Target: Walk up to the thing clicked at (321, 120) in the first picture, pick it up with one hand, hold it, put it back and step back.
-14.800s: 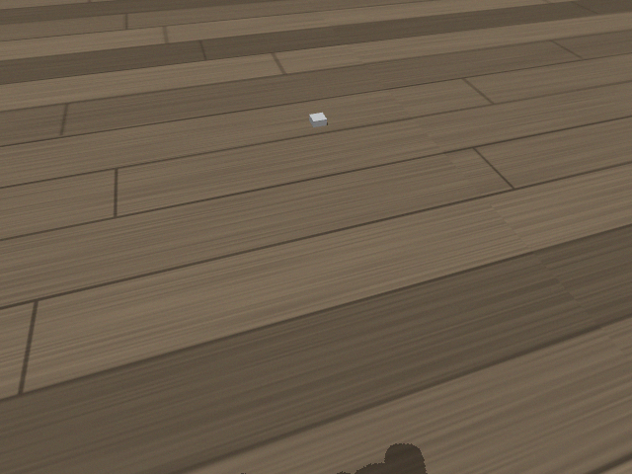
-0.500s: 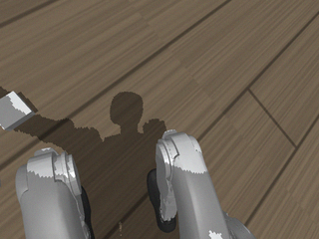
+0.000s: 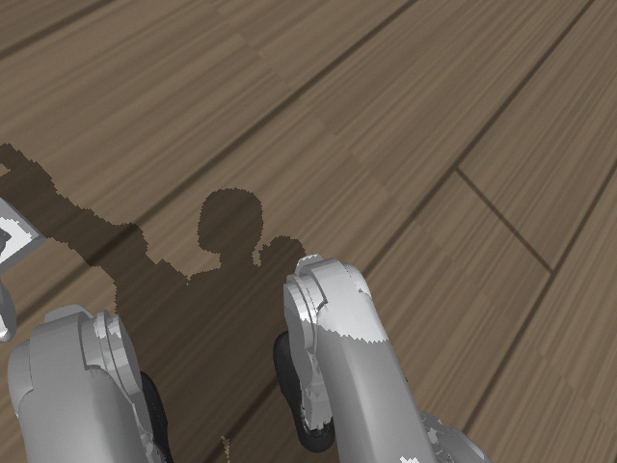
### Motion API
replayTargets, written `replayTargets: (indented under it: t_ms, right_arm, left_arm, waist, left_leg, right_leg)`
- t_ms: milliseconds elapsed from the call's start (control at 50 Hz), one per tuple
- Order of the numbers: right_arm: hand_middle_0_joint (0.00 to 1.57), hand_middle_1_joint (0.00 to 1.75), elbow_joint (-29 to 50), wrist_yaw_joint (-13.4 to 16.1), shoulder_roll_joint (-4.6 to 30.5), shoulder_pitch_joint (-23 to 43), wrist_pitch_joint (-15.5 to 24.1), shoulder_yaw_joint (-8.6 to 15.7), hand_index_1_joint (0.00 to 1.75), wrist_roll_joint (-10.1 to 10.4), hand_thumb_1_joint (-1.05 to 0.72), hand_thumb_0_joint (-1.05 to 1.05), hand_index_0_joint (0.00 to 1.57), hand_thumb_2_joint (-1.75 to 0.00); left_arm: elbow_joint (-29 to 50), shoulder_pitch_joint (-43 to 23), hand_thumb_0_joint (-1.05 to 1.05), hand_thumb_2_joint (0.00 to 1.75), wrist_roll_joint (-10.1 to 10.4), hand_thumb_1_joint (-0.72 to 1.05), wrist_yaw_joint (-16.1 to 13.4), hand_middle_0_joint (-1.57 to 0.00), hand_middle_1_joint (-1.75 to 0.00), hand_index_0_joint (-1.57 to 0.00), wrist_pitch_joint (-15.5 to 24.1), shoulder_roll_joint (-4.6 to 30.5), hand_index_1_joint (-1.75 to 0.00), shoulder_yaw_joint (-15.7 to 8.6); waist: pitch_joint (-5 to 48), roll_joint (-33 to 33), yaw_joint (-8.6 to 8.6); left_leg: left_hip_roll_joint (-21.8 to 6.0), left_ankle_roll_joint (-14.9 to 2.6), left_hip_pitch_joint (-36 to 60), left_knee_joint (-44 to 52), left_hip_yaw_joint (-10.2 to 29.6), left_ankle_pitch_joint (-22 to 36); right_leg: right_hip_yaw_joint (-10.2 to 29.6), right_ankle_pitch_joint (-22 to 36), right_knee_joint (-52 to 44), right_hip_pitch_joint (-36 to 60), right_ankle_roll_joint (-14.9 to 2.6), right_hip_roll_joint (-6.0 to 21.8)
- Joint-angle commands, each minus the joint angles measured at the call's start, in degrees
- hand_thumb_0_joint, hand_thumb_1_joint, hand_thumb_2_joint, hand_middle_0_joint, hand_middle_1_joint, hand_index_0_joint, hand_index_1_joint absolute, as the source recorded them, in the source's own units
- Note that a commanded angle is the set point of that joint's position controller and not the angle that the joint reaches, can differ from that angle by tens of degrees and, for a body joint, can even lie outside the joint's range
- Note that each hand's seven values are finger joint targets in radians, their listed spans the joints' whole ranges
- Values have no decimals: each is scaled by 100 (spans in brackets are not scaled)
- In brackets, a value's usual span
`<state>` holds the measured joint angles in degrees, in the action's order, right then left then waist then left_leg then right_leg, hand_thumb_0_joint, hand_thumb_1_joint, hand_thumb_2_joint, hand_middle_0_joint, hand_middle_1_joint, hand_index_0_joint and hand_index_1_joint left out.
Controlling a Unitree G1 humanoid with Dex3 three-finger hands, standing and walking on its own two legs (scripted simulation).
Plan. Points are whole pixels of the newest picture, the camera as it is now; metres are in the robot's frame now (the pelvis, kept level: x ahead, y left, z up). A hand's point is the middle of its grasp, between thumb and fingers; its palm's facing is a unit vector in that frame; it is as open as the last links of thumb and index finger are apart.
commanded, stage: approach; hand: left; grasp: from above
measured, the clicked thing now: out of the picture +0.44 +0.34 -0.30
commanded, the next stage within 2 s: rest palm in 0.20 s
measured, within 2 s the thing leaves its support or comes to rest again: neither
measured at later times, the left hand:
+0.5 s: hand out of the picture +0.41 +0.36 -0.21, palm faces -0.32 -0.30 -0.90, open 14.4 cm
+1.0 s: hand out of the picture +0.43 +0.34 -0.25, palm faces -0.31 -0.33 -0.89, open 14.4 cm
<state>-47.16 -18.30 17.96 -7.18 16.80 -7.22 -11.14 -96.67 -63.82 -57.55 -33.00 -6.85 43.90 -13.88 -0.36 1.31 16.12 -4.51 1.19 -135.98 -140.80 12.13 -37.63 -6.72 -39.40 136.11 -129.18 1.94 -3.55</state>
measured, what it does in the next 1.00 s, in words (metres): stands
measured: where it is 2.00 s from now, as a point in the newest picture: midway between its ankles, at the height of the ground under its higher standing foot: (235, 434)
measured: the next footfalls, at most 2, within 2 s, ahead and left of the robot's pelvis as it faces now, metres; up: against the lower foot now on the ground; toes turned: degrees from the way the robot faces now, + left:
none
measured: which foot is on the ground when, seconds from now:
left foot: down 0.00-1.00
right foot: down 0.00-1.00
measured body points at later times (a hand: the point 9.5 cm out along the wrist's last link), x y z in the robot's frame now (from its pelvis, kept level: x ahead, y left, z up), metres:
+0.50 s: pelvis +0.00 +0.00 +0.00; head +0.26 +0.09 +0.35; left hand +0.43 +0.37 -0.16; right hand +0.05 -0.25 -0.10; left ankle +0.08 +0.14 -0.28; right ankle +0.10 -0.12 -0.28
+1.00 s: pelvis +0.00 +0.01 -0.01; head +0.29 +0.10 +0.32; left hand +0.44 +0.36 -0.20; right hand +0.02 -0.24 -0.07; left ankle +0.08 +0.14 -0.28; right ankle +0.10 -0.12 -0.28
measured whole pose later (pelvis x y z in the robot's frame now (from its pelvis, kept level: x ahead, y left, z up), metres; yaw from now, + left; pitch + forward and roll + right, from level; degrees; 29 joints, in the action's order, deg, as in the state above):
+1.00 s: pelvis +0.00 +0.01 -0.01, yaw -3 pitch +27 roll -12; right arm -45.4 -20.2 19.9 -6.2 21.4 -14.5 -14.5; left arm -105.1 -62.9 -56.2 -38.4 -2.5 56.5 -18.9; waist -11.7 7.2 20.2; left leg -4.7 1.3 -134.2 -144.5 16.0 -39.6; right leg -9.5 -39.6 136.9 -126.3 2.8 -4.9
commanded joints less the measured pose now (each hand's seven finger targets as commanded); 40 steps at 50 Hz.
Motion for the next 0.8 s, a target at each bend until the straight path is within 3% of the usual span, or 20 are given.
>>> replayTargets:
  t_ms: [0, 20, 40, 120, 220, 260, 300, 320, 360, 400, 460, 500, 540, 560, 580, 600, 680, 700, 720, 780]
  right_arm:
    - [20, 30, 95, 29, 1544, -1297, 39, 250, 30, 50, -91, 0, 20, -90]
    - [20, 30, -44, 45, 1586, -1393, 19, 249, 30, 44, -91, 0, 20, -90]
    - [20, 30, 16, 51, 1582, -1353, 18, 242, 30, 45, -91, 0, 20, -90]
    - [20, 30, 135, 103, 1572, -1265, 34, 157, 30, 70, -91, 0, 20, -90]
    - [20, 30, 108, 135, 1573, -1307, 118, 154, 30, 68, -90, 0, 20, -90]
    - [20, 30, 138, 133, 1522, -1274, 152, 160, 30, 52, -91, 0, 20, -90]
    - [20, 30, 119, 131, 1455, -1239, 191, 188, 30, 60, -91, 0, 20, -90]
    - [20, 30, 89, 129, 1465, -1242, 180, 220, 30, 68, -91, 0, 20, -91]
    - [20, 30, -20, 104, 1456, -1356, 163, 261, 30, 32, -91, 0, 20, -91]
    - [20, 30, -101, 94, 1493, -1452, 188, 265, 30, 11, -91, 0, 20, -91]
    - [20, 30, -149, 62, 1560, -1491, 267, 196, 30, -55, -91, 0, 20, -91]
    - [20, 30, -180, 44, 1645, -1466, 316, 133, 30, -72, -91, 0, 20, -91]
    - [20, 30, -116, -8, 1666, -1357, 384, 57, 30, -134, -91, 0, 20, -91]
    - [20, 30, -270, -14, 1736, -1471, 386, 52, 30, -174, -91, 0, 20, -91]
    - [20, 30, -47, -39, 1708, -1305, 426, -14, 30, -160, -91, 0, 20, -91]
    - [20, 30, -170, -52, 1741, -1362, 425, -40, 30, -210, -91, 0, 20, -91]
    - [20, 30, 30, -95, 1780, -1143, 465, -95, 30, -239, -91, 0, 20, -91]
    - [20, 30, 45, -110, 1765, -1051, 492, -137, 30, -240, -91, 0, 20, -91]
    - [20, 30, 36, -117, 1813, -1047, 503, -134, 30, -241, -91, 0, 20, -91]
    - [20, 30, 63, -120, 1825, -1078, 470, -177, 30, -227, -91, 0, 20, -91]
  left_arm:
    - [248, -1458, 0, 101, -5, -61, -159, -9, -104, -7, -254, 1618, -106, -23]
    - [51, -1278, 0, 101, 15, -61, -141, -9, -105, -7, -305, 1877, -106, -207]
    - [80, -1162, 0, 101, 22, -61, -81, -9, -104, -7, -314, 2007, -106, -229]
    - [-20, -764, 0, 101, 78, -61, 102, -9, -103, -7, -280, 2037, -105, -198]
    - [653, -849, 0, 100, 153, -61, 107, -10, -100, -8, 106, 2187, -102, -314]
    - [1090, -1156, 0, 99, 173, -61, 56, -11, -100, -8, 290, 2060, -102, -213]
    - [1598, -1376, 0, 101, 184, -61, -46, -11, -96, -8, 443, 2016, -99, -205]
    - [1493, -1123, 0, 104, 170, -61, -101, -9, -95, -5, 452, 1943, -100, -242]
    - [1050, -1005, 0, 105, 90, -61, -114, -9, -94, -4, 432, 1631, -99, -42]
    - [964, -1228, 0, 107, 153, -61, -162, -9, -92, -4, 471, 1562, -98, -1]
    - [443, -1166, 0, 106, 52, -61, -228, -9, -94, -5, 474, 1431, -99, 148]
    - [259, -1265, 0, 104, 39, -61, -405, -10, -95, -6, 497, 1628, -99, -10]
    - [93, -1425, 0, 102, -41, -61, -497, -10, -97, -7, 500, 1665, -100, 113]
    - [-137, -1346, 0, 102, -70, -61, -598, -9, -97, -6, 479, 1970, -100, -140]
    - [9, -1480, 0, 101, -42, -61, -644, -10, -98, -7, 493, 1861, -100, -26]
    - [-293, -1301, 0, 102, -31, -61, -749, -10, -97, -6, 451, 2111, -100, -298]
    - [-290, -1278, 0, 101, -33, -61, -799, -10, -98, -7, 397, 2219, -101, -294]
    - [-297, -1433, 0, 100, 21, -61, -805, -9, -98, -7, 399, 2123, -100, -180]
    - [-261, -1388, 0, 100, 7, -61, -835, -10, -98, -7, 413, 2358, -101, -299]
    - [-262, -1135, 0, 101, 26, -61, -847, -9, -97, -6, 397, 2626, -100, -495]
  waist:
    - [3561, -1776, 101]
    - [3459, -1629, 92]
    - [3481, -1560, 41]
    - [3360, -1318, 40]
    - [3468, -1720, 21]
    - [3493, -1929, 74]
    - [3753, -2285, 19]
    - [3807, -2344, -24]
    - [3516, -2093, 144]
    - [3410, -1978, 208]
    - [3171, -1896, 322]
    - [3178, -1845, 312]
    - [2950, -1976, 410]
    - [2937, -1948, 429]
    - [3014, -1929, 383]
    - [2963, -1881, 431]
    - [2989, -2134, 412]
    - [2938, -2126, 459]
    - [2986, -2236, 436]
    - [3088, -2188, 381]
  left_leg:
    - [108, -280, 2636, 1259, -710, 863]
    - [101, -312, 2509, 1227, -709, 791]
    - [109, -344, 2372, 1206, -722, 769]
    - [111, -383, 2270, 1155, -719, 799]
    - [60, -306, 2676, 1172, -631, 749]
    - [46, -270, 2833, 1176, -605, 591]
    - [32, -209, 3173, 1193, -621, 637]
    - [30, -190, 3196, 1189, -626, 680]
    - [25, -217, 2995, 1089, -618, 663]
    - [16, -225, 2904, 1059, -581, 692]
    - [15, -191, 3050, 1067, -529, 842]
    - [10, -187, 3030, 1095, -484, 802]
    - [-1, -175, 3076, 1094, -473, 796]
    - [-19, -179, 3090, 1091, -447, 776]
    - [-22, -187, 3085, 1031, -453, 891]
    - [-39, -189, 3066, 989, -458, 950]
    - [-46, -170, 3148, 1038, -441, 972]
    - [-51, -156, 3143, 1024, -420, 916]
    - [-62, -152, 3182, 1041, -398, 925]
    - [-67, -176, 3124, 941, -428, 1108]
  right_leg:
    - [-476, 1262, -1487, 1932, -285, -218]
    - [-460, 1204, -1505, 1971, -267, -229]
    - [-404, 1174, -1531, 2066, -247, -242]
    - [-385, 1204, -1532, 2256, -213, -267]
    - [-488, 1147, -1412, 2181, -274, -250]
    - [-518, 969, -1410, 2017, -308, -241]
    - [-537, 996, -1411, 2014, -347, -240]
    - [-545, 1043, -1384, 2005, -359, -247]
    - [-566, 1084, -1371, 1840, -337, -237]
    - [-595, 1127, -1414, 1828, -319, -239]
    - [-683, 1259, -1357, 1808, -323, -235]
    - [-739, 1226, -1366, 1886, -321, -244]
    - [-759, 1215, -1307, 1768, -320, -232]
    - [-769, 1229, -1311, 1840, -319, -248]
    - [-757, 1319, -1317, 1885, -301, -252]
    - [-756, 1399, -1318, 1999, -283, -249]
    - [-755, 1401, -1313, 2069, -289, -266]
    - [-785, 1339, -1251, 1992, -294, -242]
    - [-790, 1345, -1255, 2040, -298, -256]
    - [-743, 1571, -1261, 2323, -267, -276]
